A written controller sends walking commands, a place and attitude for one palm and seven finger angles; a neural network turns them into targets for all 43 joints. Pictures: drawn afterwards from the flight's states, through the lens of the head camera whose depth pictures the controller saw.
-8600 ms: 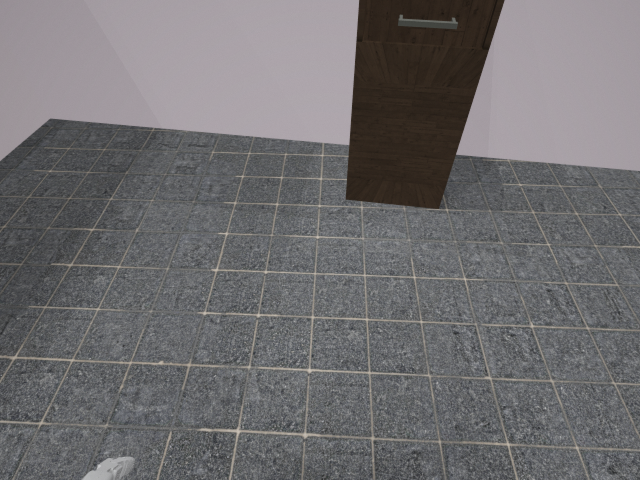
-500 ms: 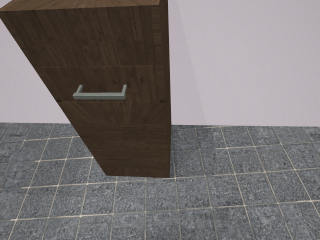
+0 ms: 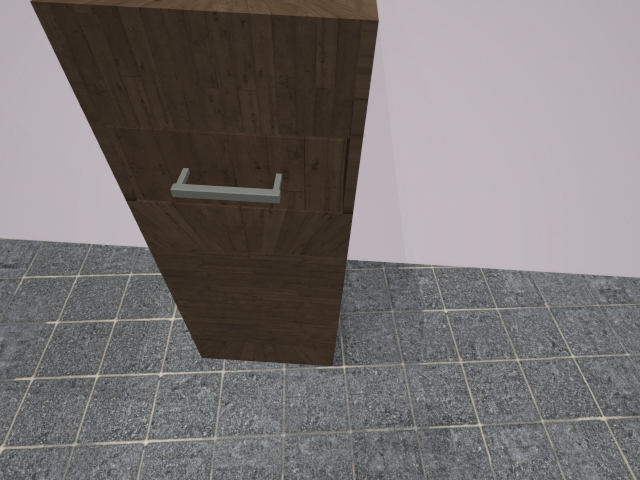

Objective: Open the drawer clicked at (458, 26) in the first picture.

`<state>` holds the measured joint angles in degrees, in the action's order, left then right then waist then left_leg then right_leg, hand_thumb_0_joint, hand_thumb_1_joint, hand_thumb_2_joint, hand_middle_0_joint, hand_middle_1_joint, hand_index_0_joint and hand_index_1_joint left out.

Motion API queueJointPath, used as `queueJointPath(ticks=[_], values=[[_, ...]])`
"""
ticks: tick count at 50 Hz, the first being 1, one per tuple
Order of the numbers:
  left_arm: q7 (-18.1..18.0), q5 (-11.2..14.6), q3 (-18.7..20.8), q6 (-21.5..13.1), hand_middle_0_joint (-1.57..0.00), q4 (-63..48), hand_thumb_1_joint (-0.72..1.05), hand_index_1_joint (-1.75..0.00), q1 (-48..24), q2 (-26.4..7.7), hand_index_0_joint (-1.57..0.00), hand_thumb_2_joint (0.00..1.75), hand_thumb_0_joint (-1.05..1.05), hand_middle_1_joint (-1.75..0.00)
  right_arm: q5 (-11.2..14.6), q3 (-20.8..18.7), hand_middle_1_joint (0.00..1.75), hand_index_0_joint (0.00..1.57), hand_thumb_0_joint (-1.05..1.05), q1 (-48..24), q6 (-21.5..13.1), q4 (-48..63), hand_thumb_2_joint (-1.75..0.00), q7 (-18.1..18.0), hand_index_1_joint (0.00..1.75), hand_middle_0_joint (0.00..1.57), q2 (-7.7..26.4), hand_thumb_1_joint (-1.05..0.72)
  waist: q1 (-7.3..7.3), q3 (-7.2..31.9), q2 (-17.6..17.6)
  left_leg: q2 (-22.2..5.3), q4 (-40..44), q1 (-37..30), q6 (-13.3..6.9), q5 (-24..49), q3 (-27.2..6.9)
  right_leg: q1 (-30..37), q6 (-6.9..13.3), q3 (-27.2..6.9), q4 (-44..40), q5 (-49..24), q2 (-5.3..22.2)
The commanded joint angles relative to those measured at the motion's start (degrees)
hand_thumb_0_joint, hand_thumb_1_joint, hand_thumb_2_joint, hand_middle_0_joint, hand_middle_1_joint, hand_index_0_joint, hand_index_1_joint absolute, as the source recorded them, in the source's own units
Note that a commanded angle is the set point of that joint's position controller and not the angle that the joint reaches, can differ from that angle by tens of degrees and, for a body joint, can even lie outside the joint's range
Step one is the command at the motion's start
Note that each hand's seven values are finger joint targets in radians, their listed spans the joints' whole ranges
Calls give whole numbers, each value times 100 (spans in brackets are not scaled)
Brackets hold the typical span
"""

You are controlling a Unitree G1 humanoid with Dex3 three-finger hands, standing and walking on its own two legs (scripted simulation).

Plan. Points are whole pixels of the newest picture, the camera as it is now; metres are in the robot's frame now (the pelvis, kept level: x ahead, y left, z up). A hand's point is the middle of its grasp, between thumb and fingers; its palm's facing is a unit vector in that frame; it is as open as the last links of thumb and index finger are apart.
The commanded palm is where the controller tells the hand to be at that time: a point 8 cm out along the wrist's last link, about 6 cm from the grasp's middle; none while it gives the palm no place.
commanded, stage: come to a stop and stand still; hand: left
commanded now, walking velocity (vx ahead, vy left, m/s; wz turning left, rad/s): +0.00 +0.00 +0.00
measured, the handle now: (229, 185) +0.55 +0.20 +0.03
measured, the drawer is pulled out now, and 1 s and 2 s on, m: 0.00 0.00 0.00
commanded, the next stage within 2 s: look again from close up in 0.48 s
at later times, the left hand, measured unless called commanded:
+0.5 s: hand out of the picture +0.02 +0.16 -0.18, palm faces +0.03 -0.98 -0.19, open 7.3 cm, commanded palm none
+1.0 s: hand out of the picture -0.01 +0.17 -0.18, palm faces +0.02 -0.98 -0.19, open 7.4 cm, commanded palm none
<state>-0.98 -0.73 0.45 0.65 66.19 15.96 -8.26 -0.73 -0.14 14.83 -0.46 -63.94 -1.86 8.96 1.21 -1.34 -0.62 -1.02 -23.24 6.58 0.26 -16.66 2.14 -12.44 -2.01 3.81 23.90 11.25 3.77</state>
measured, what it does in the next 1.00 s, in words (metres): stands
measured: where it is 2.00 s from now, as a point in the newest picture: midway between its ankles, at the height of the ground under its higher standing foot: outside the picture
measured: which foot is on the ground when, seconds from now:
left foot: down 0.00-1.00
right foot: down 0.00-1.00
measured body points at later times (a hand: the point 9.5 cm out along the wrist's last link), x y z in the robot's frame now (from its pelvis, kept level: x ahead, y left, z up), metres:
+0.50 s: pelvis +0.02 -0.01 +0.00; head +0.04 -0.01 +0.45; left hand +0.02 +0.22 -0.16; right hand +0.00 -0.22 -0.16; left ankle -0.05 +0.12 -0.74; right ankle +0.01 -0.14 -0.74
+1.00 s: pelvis -0.02 +0.00 -0.01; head -0.03 +0.00 +0.44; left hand -0.01 +0.22 -0.16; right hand -0.01 -0.23 -0.16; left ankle -0.05 +0.12 -0.74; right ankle +0.01 -0.14 -0.74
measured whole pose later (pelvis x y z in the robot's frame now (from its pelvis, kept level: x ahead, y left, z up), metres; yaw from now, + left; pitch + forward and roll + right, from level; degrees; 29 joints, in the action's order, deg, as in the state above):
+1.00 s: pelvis -0.02 +0.00 -0.01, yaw +0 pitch -2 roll +0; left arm -1.2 -0.8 -0.4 0.2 63.0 16.6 -8.8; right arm -1.1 0.1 16.9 -0.6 -60.5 -1.3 9.5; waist -0.1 -0.7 0.5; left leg -1.2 -28.6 8.3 0.1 -18.2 2.8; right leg -14.1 -1.7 3.2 28.7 12.3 3.9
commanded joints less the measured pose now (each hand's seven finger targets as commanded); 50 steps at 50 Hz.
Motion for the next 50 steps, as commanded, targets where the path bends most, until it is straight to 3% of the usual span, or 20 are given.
queueJointPath(ticks=[1, 9, 22, 28, 29, 30, 31, 32, 33, 34, 36, 38, 40, 44, 45, 50], values=[[-93, 15, 77, -109, -20, -129, 90, -30, 245, -539, -20, 90, 0, -30, 38, -84, 30, 20, 0, 439, -111, 54, -90, -56, 30, 20, 542, -90, -38, -46, 205, -595, 458, 327, -113, 1706, -363, 471, 167, -215, -170, -973, 315], [-121, 33, 78, -111, -20, -90, 90, -30, 243, -499, -20, 90, 0, -30, 31, -75, 30, 20, 0, 603, -117, -82, -90, -92, 30, 20, 442, -90, -49, -159, 176, -573, 393, 295, -85, 1953, -293, 570, 205, -204, -111, -1273, 309], [-138, 34, 78, -144, -20, -151, 90, -30, 233, -514, -20, 90, 0, -30, 30, -107, 30, 20, 0, 689, -114, -167, -90, -83, 30, 20, 355, -90, -68, -149, 17, -564, 380, 216, -79, 1783, -251, 570, 240, -252, -135, -1415, 318], [-135, 35, 80, -155, -20, -146, 90, -30, 227, -535, -20, 90, 0, -30, 28, -112, 30, 20, 0, 647, -104, -173, -90, -84, 30, 20, 366, -90, -76, -184, 115, -560, 386, 204, -65, 1613, -218, 544, 253, -272, -187, -1369, 311], [-375, -21, 85, -286, -20, 3, 90, -30, 681, -753, -20, 90, 0, -30, 77, -143, 30, 20, 0, 47, -166, 300, -90, -10, 30, 20, 607, -90, 113, -232, -173, -543, -881, 733, 87, 1908, 17, 507, 275, -655, 168, -3716, 607], [-307, -17, 102, -383, -20, -105, 90, -30, 630, -1004, -20, 90, 0, -30, 81, -105, 30, 20, 0, 158, -116, 533, -90, 36, 30, 20, 484, -90, -133, 48, -124, -318, -743, 824, 50, 1279, 75, 922, 391, -483, 365, -4852, 794], [-272, 8, 99, -373, -20, -224, 90, -30, 584, -847, -20, 90, 0, -30, 25, -112, 30, 20, 0, 562, -144, 471, -90, 16, 30, 20, 222, -90, -211, 535, 89, -214, -436, 580, -48, 804, -8, 1030, 449, -584, 701, -4811, 814], [-255, 19, 56, -339, -20, -255, 90, -30, 479, -772, -20, 90, 0, -30, 32, -120, 30, 20, 0, 713, -164, 426, -90, 6, 30, 20, 250, -90, -229, 874, 191, -305, -397, 444, -75, 1196, -69, 1040, 442, -397, 764, -4001, 680], [-233, 25, 35, -307, -20, -292, 90, -30, 366, -670, -20, 90, 0, -30, 26, -120, 30, 20, 0, 732, -158, 411, -90, -11, 30, 20, 349, -90, -231, 902, 234, -444, -395, 336, -91, 1705, -168, 918, 410, -272, 725, -3014, 523], [-205, 14, 37, -294, -20, -345, 90, -30, 342, -597, -20, 90, 0, -30, 20, -130, 30, 20, 0, 709, -146, 405, -90, -21, 30, 20, 424, -90, -213, 831, 173, -529, -370, 292, -112, 2083, -223, 777, 388, -231, 682, -2406, 397], [-173, -1, 9, -219, -20, -377, 90, -30, 255, -547, -20, 90, 0, -30, 0, -118, 30, 20, 0, 578, -127, 467, -90, -26, 30, 20, 497, -90, -159, 304, 231, -566, -325, 489, -147, 2167, -281, 442, 351, -174, 566, -1461, 279], [-139, -7, 1, -187, -20, -385, 90, -30, 255, -531, -20, 90, 0, -30, 1, -102, 30, 20, 0, 457, -101, 526, -90, -22, 30, 20, 505, -90, -142, -260, 121, -519, -119, 752, -155, 1505, -307, 161, 331, -240, 361, -970, 265], [-119, -14, -13, -159, -20, -393, 90, -30, 247, -549, -20, 90, 0, -30, 0, -93, 30, 20, 0, 489, -75, 538, -90, 2, 30, 20, 505, -90, -153, -538, 37, -491, 81, 941, -179, 822, -360, 18, 311, -282, 193, -407, 231], [-95, -5, 2, -147, -20, -485, 90, -30, 281, -580, -20, 90, 0, -30, -9, -82, 30, 20, 0, 492, -85, 538, -90, 22, 30, 20, 548, -90, -140, -569, 61, -429, 239, 1033, -194, 351, -399, 24, 302, -370, 72, -72, 211], [-89, -9, 6, -138, -20, -485, 90, -30, 279, -584, -20, 90, 0, -30, -8, -83, 30, 20, 0, 516, -95, 520, -90, 24, 30, 20, 543, -90, -136, -528, 231, -447, 319, 1035, -197, 283, -411, 64, 294, -343, 63, -8, 201], [-70, -7, 20, -133, -20, -528, 90, -30, 353, -576, -20, 90, 0, -30, -12, -72, 30, 20, 0, 561, -87, 500, -90, 36, 30, 20, 548, -90, -115, -536, 109, -418, 464, 1153, -204, -203, -448, 89, 291, -387, -68, 255, 201]])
